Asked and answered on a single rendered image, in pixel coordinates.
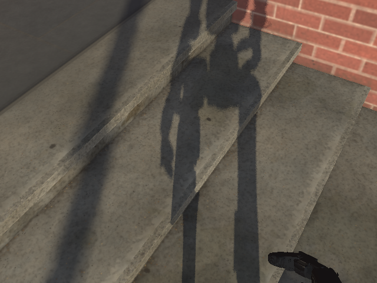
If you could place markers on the right robot hand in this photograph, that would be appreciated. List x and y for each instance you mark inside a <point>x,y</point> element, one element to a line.
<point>304,265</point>

